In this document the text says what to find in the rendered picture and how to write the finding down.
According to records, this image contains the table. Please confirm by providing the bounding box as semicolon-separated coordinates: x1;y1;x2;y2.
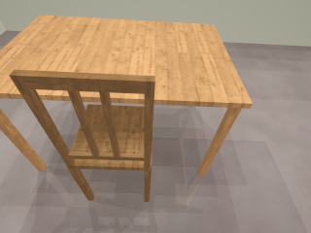
0;15;253;176

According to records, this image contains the chair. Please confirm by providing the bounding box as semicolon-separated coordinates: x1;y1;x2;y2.
9;69;156;202

